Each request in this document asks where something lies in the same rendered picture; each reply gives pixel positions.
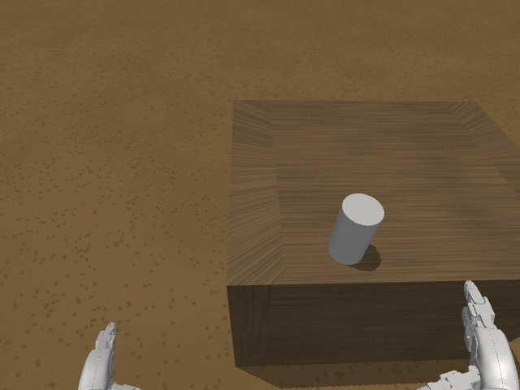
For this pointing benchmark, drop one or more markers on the left robot hand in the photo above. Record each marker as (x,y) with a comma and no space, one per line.
(99,365)

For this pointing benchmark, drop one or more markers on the can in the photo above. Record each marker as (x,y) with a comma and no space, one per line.
(357,222)

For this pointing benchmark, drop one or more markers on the right robot hand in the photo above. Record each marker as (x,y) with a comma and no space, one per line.
(491,360)

